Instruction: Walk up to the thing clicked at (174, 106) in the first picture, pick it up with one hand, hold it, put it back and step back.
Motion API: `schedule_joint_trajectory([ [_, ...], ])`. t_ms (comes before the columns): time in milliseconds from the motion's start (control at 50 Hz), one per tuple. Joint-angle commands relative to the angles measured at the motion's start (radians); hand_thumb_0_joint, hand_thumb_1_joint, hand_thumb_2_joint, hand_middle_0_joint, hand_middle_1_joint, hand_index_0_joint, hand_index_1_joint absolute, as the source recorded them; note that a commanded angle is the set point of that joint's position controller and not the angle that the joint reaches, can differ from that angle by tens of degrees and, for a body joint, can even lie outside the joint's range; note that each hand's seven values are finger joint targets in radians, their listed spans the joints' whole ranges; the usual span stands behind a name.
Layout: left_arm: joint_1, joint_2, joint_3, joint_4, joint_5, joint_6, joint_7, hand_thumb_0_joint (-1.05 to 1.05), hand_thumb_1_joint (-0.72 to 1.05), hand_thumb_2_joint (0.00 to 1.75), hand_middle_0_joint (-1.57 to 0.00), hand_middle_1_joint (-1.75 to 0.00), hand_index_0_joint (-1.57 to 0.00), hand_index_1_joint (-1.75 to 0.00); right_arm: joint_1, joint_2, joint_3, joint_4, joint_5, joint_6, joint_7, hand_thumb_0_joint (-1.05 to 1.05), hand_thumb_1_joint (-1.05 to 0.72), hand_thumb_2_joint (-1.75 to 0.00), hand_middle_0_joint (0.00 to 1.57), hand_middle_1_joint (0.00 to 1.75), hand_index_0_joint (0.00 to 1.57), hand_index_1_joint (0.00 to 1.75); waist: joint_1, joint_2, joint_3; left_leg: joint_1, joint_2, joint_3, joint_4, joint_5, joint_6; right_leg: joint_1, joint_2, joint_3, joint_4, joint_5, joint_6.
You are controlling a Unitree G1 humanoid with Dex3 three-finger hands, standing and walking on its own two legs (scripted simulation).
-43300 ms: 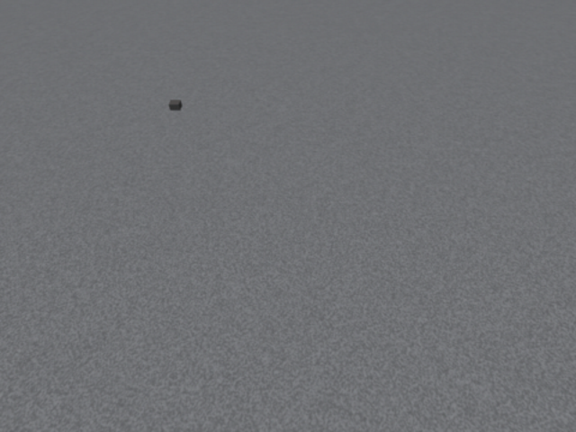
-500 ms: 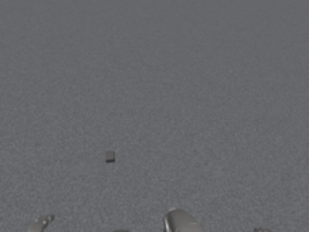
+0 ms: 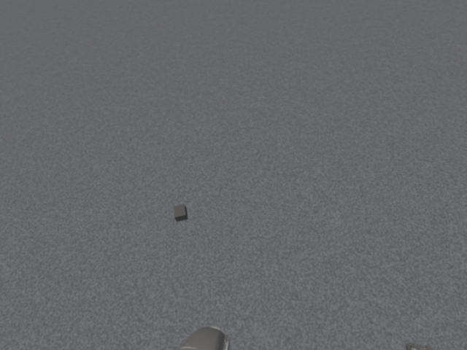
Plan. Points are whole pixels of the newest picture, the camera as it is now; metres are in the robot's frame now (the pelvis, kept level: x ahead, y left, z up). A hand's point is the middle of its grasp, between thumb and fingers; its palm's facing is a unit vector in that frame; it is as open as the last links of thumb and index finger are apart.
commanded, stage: step back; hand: left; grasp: from above
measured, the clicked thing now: (180, 212) +0.79 +0.34 -0.75
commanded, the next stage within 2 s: stand in 1.52 s
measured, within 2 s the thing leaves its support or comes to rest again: neither
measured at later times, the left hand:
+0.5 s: hand out of the picture -0.12 +0.27 -0.16, palm faces +0.01 -0.93 -0.38, open 7.4 cm
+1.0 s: hand out of the picture -0.16 +0.29 -0.15, palm faces +0.01 -0.92 -0.38, open 7.4 cm
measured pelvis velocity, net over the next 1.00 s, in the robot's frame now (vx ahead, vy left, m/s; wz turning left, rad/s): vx -0.23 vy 0.01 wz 0.04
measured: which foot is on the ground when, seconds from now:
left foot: up 0.00-0.18, down 0.20-0.58, up 0.60-0.82, down 0.84-1.00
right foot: down 0.00-0.22, up 0.24-0.52, down 0.54-0.88, up 0.90-1.00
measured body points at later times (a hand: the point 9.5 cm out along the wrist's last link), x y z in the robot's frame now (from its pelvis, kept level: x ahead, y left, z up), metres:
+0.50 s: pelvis -0.19 -0.01 -0.01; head -0.14 +0.01 +0.44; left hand -0.12 +0.31 -0.14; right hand -0.04 -0.31 -0.11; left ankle -0.12 +0.11 -0.73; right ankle -0.24 -0.14 -0.70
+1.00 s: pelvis -0.23 +0.01 +0.00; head -0.21 +0.02 +0.45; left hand -0.16 +0.33 -0.12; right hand -0.19 -0.30 -0.12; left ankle -0.23 +0.13 -0.73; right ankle -0.23 -0.13 -0.69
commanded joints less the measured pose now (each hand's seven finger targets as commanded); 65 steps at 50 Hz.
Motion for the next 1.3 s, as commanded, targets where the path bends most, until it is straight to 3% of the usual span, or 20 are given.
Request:
schedule_joint_trajectory([
  [0,-0.022,0.234,0.073,-0.129,0.000,-0.032,0.042,0.00,0.90,0.90,-0.20,-0.30,-0.20,-0.30,-0.015,-0.131,-0.033,-0.077,-0.004,-0.031,-0.022,0.00,-0.90,-0.90,0.20,0.30,0.20,0.30,0.038,-0.207,-0.134,-0.089,0.020,0.038,-0.102,-0.086,-0.016,0.261,-0.195,0.151,-0.115,0.464,-0.155],
  [100,-0.030,0.263,0.074,-0.146,-0.012,-0.020,0.053,0.00,0.90,0.90,-0.20,-0.30,-0.20,-0.30,0.043,-0.138,-0.041,-0.067,-0.018,-0.035,-0.018,0.00,-0.90,-0.90,0.20,0.30,0.20,0.30,0.039,-0.253,-0.224,0.061,0.102,0.100,-0.412,-0.101,0.009,0.321,-0.276,0.214,-0.048,0.592,-0.176],
  [160,-0.104,0.277,0.058,-0.167,-0.026,-0.005,0.043,0.00,0.90,0.90,-0.20,-0.30,-0.20,-0.30,0.144,-0.148,-0.057,-0.020,-0.017,-0.031,-0.010,0.00,-0.90,-0.90,0.20,0.30,0.20,0.30,-0.027,-0.173,-0.245,0.285,0.107,0.148,-0.733,0.204,0.048,0.155,-0.224,0.163,0.016,0.410,-0.104],
  [200,-0.128,0.214,0.035,-0.187,-0.033,-0.006,0.040,0.00,0.90,0.90,-0.20,-0.30,-0.20,-0.30,0.093,-0.280,-0.088,-0.043,-0.039,-0.022,-0.001,0.00,-0.90,-0.90,0.20,0.30,0.20,0.30,-0.030,0.171,-0.191,0.358,0.404,-0.267,-0.785,0.409,0.193,-0.182,0.013,-0.002,0.263,-0.100,0.006],
  [240,-0.168,0.262,0.062,-0.167,-0.023,-0.001,0.055,0.00,0.90,0.90,-0.20,-0.30,-0.20,-0.30,-0.043,-0.330,-0.091,-0.088,-0.042,-0.029,-0.001,0.00,-0.90,-0.90,0.20,0.30,0.20,0.30,-0.046,0.201,-0.104,0.055,0.560,-0.376,-0.840,0.411,0.358,-0.094,0.065,0.119,0.620,-0.384,0.023],
  [300,-0.083,0.240,0.060,-0.098,-0.043,0.005,0.041,0.00,0.90,0.90,-0.20,-0.30,-0.20,-0.30,-0.139,-0.199,-0.050,-0.116,-0.051,-0.032,-0.007,0.00,-0.90,-0.90,0.20,0.30,0.20,0.30,0.027,0.059,-0.091,0.116,0.359,-0.069,-0.769,0.493,0.238,-0.149,0.127,0.151,0.746,-0.221,0.015],
  [420,-0.049,0.210,0.033,-0.075,-0.023,-0.048,0.027,0.00,0.90,0.90,-0.20,-0.30,-0.20,-0.30,-0.017,-0.185,-0.063,-0.080,-0.030,-0.034,0.009,0.00,-0.90,-0.90,0.20,0.30,0.20,0.30,-0.054,0.151,-0.173,0.471,0.339,-0.057,-0.728,0.160,0.242,-0.183,0.046,0.045,0.233,-0.236,0.059],
  [500,0.094,0.213,0.038,0.039,-0.018,-0.085,0.026,0.00,0.90,0.90,-0.20,-0.30,-0.20,-0.30,-0.056,-0.228,-0.076,-0.083,-0.039,-0.005,0.025,0.00,-0.90,-0.90,0.20,0.30,0.20,0.30,-0.006,0.146,-0.198,0.290,0.323,0.002,-0.655,-0.027,0.196,0.134,0.058,-0.042,-0.269,-0.099,0.009],
  [540,0.100,0.302,0.068,0.053,0.010,-0.100,0.031,0.00,0.90,0.90,-0.20,-0.30,-0.20,-0.30,-0.055,-0.121,-0.045,-0.098,-0.026,-0.009,0.028,0.00,-0.90,-0.90,0.20,0.30,0.20,0.30,0.007,-0.125,-0.142,-0.033,0.182,0.112,-0.389,-0.092,0.075,0.250,-0.117,0.345,-0.306,-0.247,-0.068],
  [580,-0.085,0.428,0.087,-0.010,0.018,-0.092,0.036,0.00,0.90,0.90,-0.20,-0.30,-0.20,-0.30,-0.132,-0.191,-0.074,-0.087,-0.032,-0.012,0.018,0.00,-0.90,-0.90,0.20,0.30,0.20,0.30,0.028,-0.226,0.031,0.074,0.177,-0.026,-0.189,-0.083,0.010,-0.282,-0.403,0.639,-0.435,-0.710,-0.237],
  [640,-0.139,0.278,0.054,-0.014,0.002,-0.111,0.033,0.00,0.90,0.90,-0.20,-0.30,-0.20,-0.30,-0.070,-0.166,-0.065,-0.029,-0.007,-0.032,0.038,0.00,-0.90,-0.90,0.20,0.30,0.20,0.30,-0.028,-0.110,0.033,0.049,0.110,0.025,-0.238,0.055,0.006,-0.076,-0.184,0.265,-0.322,-0.273,-0.137],
  [800,-0.038,0.310,0.064,0.010,-0.004,-0.080,0.003,0.00,0.90,0.90,-0.20,-0.30,-0.20,-0.30,0.009,-0.149,-0.062,0.020,-0.025,-0.089,0.040,0.00,-0.90,-0.90,0.20,0.30,0.20,0.30,0.006,-0.216,-0.061,0.243,0.093,0.188,-0.713,0.072,0.011,0.054,-0.183,0.146,-0.168,-0.165,-0.115],
  [840,0.001,0.214,0.030,0.008,-0.009,-0.075,0.001,0.00,0.90,0.90,-0.20,-0.30,-0.20,-0.30,0.101,-0.186,-0.085,0.049,-0.032,-0.109,0.026,0.00,-0.90,-0.90,0.20,0.30,0.20,0.30,-0.022,-0.024,-0.163,0.501,0.200,-0.030,-0.819,0.070,0.059,-0.076,-0.094,0.034,0.138,-0.010,-0.052],
  [860,-0.046,0.165,0.017,-0.013,-0.025,-0.075,-0.003,0.00,0.90,0.90,-0.20,-0.30,-0.20,-0.30,0.133,-0.289,-0.105,0.049,-0.038,-0.113,0.023,0.00,-0.90,-0.90,0.20,0.30,0.20,0.30,-0.051,0.177,-0.157,0.549,0.422,-0.415,-0.891,-0.105,0.175,-0.323,0.039,-0.080,0.320,-0.225,-0.001],
  [900,-0.113,0.292,0.052,-0.015,-0.018,-0.078,0.007,0.00,0.90,0.90,-0.20,-0.30,-0.20,-0.30,0.121,-0.334,-0.118,0.044,-0.024,-0.109,0.024,0.00,-0.90,-0.90,0.20,0.30,0.20,0.30,-0.054,0.088,-0.034,0.359,0.516,-0.488,-0.921,-0.205,0.321,-0.299,-0.049,0.055,0.395,-0.286,-0.016],
  [960,-0.053,0.254,0.043,0.008,-0.024,-0.086,-0.007,0.00,0.90,0.90,-0.20,-0.30,-0.20,-0.30,0.078,-0.223,-0.082,0.025,-0.030,-0.122,0.018,0.00,-0.90,-0.90,0.20,0.30,0.20,0.30,-0.016,0.074,-0.054,0.407,0.369,-0.197,-0.833,0.136,0.217,-0.281,-0.059,0.036,0.307,-0.191,-0.009],
  [1100,-0.036,0.202,0.040,0.056,-0.031,-0.091,-0.003,0.00,0.90,0.90,-0.20,-0.30,-0.20,-0.30,-0.005,-0.196,-0.055,0.002,-0.015,-0.093,0.015,0.00,-0.90,-0.90,0.20,0.30,0.20,0.30,0.019,0.152,-0.111,0.155,0.292,0.006,-0.671,0.353,0.153,0.127,0.020,-0.091,-0.063,0.050,0.008],
  [1140,0.019,0.242,0.052,0.086,-0.022,-0.099,0.013,0.00,0.90,0.90,-0.20,-0.30,-0.20,-0.30,-0.004,-0.123,-0.025,-0.007,0.002,-0.080,0.009,0.00,-0.90,-0.90,0.20,0.30,0.20,0.30,0.054,0.042,-0.158,0.059,0.218,0.047,-0.510,0.288,0.085,0.298,-0.009,-0.026,-0.140,0.148,-0.007],
  [1200,-0.150,0.361,0.067,0.028,-0.012,-0.101,0.015,0.00,0.90,0.90,-0.20,-0.30,-0.20,-0.30,0.095,-0.149,-0.034,0.038,-0.004,-0.057,-0.010,0.00,-0.90,-0.90,0.20,0.30,0.20,0.30,0.001,-0.156,-0.139,0.119,0.136,0.039,-0.211,-0.185,0.021,0.009,-0.397,0.464,-0.333,-0.239,-0.214],
  [1280,-0.193,0.295,0.049,0.033,-0.014,-0.101,0.015,0.00,0.90,0.90,-0.20,-0.30,-0.20,-0.30,0.111,-0.157,-0.032,0.094,-0.005,-0.059,0.001,0.00,-0.90,-0.90,0.20,0.30,0.20,0.30,-0.015,-0.171,-0.086,0.103,0.142,0.058,-0.263,-0.074,0.034,-0.009,-0.257,0.234,-0.277,-0.139,-0.141],
])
